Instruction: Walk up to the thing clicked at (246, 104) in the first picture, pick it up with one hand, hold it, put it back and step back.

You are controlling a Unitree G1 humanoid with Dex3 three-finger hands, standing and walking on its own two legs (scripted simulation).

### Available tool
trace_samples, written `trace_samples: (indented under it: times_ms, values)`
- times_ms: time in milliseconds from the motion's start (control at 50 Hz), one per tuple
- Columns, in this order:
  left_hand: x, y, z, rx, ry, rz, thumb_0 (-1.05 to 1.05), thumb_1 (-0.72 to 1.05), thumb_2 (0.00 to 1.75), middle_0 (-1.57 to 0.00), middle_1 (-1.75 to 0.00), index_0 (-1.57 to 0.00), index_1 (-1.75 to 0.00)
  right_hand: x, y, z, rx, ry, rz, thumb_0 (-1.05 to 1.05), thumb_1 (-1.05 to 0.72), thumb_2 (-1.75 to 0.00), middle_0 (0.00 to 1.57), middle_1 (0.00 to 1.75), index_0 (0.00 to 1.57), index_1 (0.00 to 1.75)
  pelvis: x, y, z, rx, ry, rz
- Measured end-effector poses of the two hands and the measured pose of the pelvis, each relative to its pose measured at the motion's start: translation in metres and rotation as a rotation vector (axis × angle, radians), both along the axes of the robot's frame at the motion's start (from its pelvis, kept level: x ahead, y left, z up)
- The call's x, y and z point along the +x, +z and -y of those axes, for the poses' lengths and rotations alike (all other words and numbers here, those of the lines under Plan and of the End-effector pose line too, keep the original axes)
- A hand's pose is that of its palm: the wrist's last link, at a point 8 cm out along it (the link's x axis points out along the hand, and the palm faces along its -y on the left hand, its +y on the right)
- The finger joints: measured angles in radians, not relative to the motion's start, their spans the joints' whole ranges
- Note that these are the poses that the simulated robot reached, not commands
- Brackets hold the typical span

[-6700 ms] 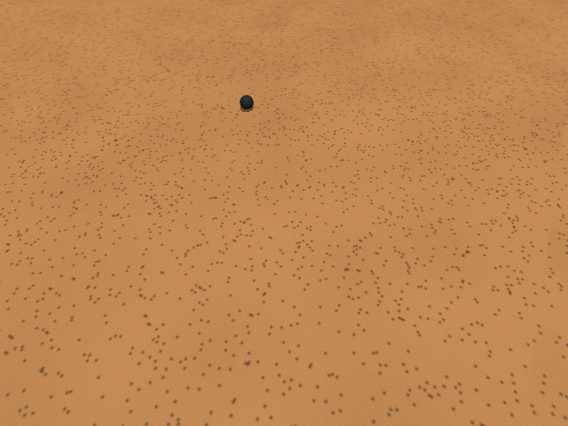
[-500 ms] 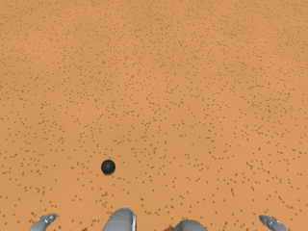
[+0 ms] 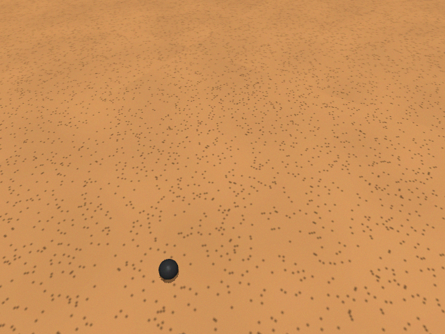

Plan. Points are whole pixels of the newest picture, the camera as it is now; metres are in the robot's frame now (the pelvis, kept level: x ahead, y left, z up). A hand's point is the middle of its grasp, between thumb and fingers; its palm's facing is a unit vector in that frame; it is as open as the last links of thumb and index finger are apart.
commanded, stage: walk up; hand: left
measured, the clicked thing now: (168, 269) +0.49 +0.27 -0.72
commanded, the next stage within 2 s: stand in 1.36 s
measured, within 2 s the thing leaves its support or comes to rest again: neither
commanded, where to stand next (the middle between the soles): +0.10 +0.02 m, yaw +0 degrees
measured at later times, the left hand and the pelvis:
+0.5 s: hand out of the picture +0.14 +0.25 -0.13, palm faces -0.02 -0.93 -0.37, open 7.4 cm; pelvis +0.03 +0.00 +0.01, yaw +0 degrees
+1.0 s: hand out of the picture +0.10 +0.26 -0.13, palm faces -0.02 -0.94 -0.33, open 7.4 cm; pelvis +0.02 +0.01 +0.02, yaw +0 degrees
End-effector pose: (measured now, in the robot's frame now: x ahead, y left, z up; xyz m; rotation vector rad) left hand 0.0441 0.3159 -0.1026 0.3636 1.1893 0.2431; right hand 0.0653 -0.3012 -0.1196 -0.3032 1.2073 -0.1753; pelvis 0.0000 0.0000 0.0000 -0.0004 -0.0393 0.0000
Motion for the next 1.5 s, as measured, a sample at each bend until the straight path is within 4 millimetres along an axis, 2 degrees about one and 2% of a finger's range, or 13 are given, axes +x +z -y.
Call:
trace_samples:
  times_ms: [100, 240, 320, 460, 580, 720, 880, 1060, 1300, 1500]
  values:
    - [0.006, -0.005, -0.008, -0.015, 0.008, -0.053, 0.01, 0.9, 0.9, -0.21, -0.3, -0.2, -0.3, 0.003, 0.004, 0.001, -0.039, -0.01, -0.015, 0.0, -0.9, -0.89, 0.2, 0.3, 0.2, 0.3, 0.011, 0.0, -0.013, 0.006, 0.012, -0.001]
    - [0.043, -0.003, -0.005, -0.019, -0.012, -0.027, 0.01, 0.9, 0.9, -0.2, -0.3, -0.2, -0.3, 0.01, 0.013, -0.003, -0.041, -0.015, -0.033, 0.0, -0.9, -0.89, 0.2, 0.3, 0.2, 0.3, 0.023, 0.007, -0.008, 0.004, 0.004, -0.012]
    - [0.06, -0.001, 0.005, -0.013, -0.023, 0.017, 0.01, 0.91, 0.9, -0.2, -0.3, -0.2, -0.3, 0.026, 0.007, 0.0, -0.025, -0.034, -0.016, 0.0, -0.9, -0.89, 0.2, 0.3, 0.2, 0.3, 0.028, 0.006, -0.003, -0.01, 0.005, 0.006]
    - [0.086, 0.011, 0.019, -0.03, -0.043, 0.052, 0.01, 0.9, 0.9, -0.21, -0.3, -0.2, -0.3, 0.056, 0.007, -0.009, 0.02, -0.026, 0.045, 0.0, -0.91, -0.89, 0.2, 0.3, 0.2, 0.3, 0.034, 0.012, -0.002, 0.002, 0.002, 0.011]
    - [0.1, 0.017, 0.023, -0.041, -0.042, 0.087, 0.01, 0.9, 0.9, -0.21, -0.3, -0.2, -0.3, 0.067, 0.013, -0.014, 0.031, -0.006, 0.06, 0.0, -0.91, -0.89, 0.2, 0.3, 0.2, 0.3, 0.031, 0.017, 0.0, 0.002, 0.002, 0.016]
    - [0.093, 0.016, 0.023, -0.056, -0.033, 0.069, 0.01, 0.9, 0.9, -0.21, -0.3, -0.2, -0.3, 0.058, 0.02, -0.01, 0.01, -0.005, 0.04, 0.0, -0.91, -0.89, 0.2, 0.3, 0.2, 0.3, 0.027, 0.021, 0.0, -0.001, 0.001, 0.016]
    - [0.068, 0.009, 0.017, -0.065, -0.012, 0.002, 0.01, 0.9, 0.9, -0.2, -0.3, -0.2, -0.3, 0.036, 0.022, -0.007, -0.011, -0.023, -0.009, 0.0, -0.91, -0.89, 0.2, 0.3, 0.2, 0.3, 0.024, 0.022, -0.004, -0.004, -0.001, 0.013]
    - [0.046, 0.004, 0.011, -0.072, 0.009, -0.053, 0.01, 0.9, 0.9, -0.2, -0.3, -0.2, -0.3, 0.021, 0.019, -0.015, -0.006, -0.034, -0.051, 0.0, -0.91, -0.89, 0.2, 0.3, 0.2, 0.3, 0.024, 0.023, -0.01, -0.006, -0.001, 0.01]
    - [0.047, 0.006, 0.007, -0.066, 0.016, -0.054, 0.01, 0.9, 0.9, -0.2, -0.3, -0.2, -0.3, 0.033, 0.017, -0.026, 0.015, -0.023, -0.034, 0.0, -0.9, -0.89, 0.2, 0.3, 0.2, 0.3, 0.029, 0.023, -0.013, -0.005, 0.005, -0.002]
    - [0.058, 0.007, 0.01, -0.063, 0.015, -0.039, 0.01, 0.9, 0.9, -0.2, -0.3, -0.2, -0.3, 0.05, 0.02, -0.02, 0.002, -0.005, -0.008, 0.0, -0.9, -0.89, 0.2, 0.3, 0.2, 0.3, 0.035, 0.024, -0.01, 0.001, 0.01, -0.007]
